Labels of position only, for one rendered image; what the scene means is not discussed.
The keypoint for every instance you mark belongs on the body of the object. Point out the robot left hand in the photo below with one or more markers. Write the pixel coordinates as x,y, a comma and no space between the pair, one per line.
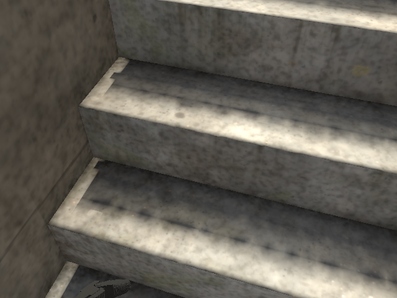
107,289

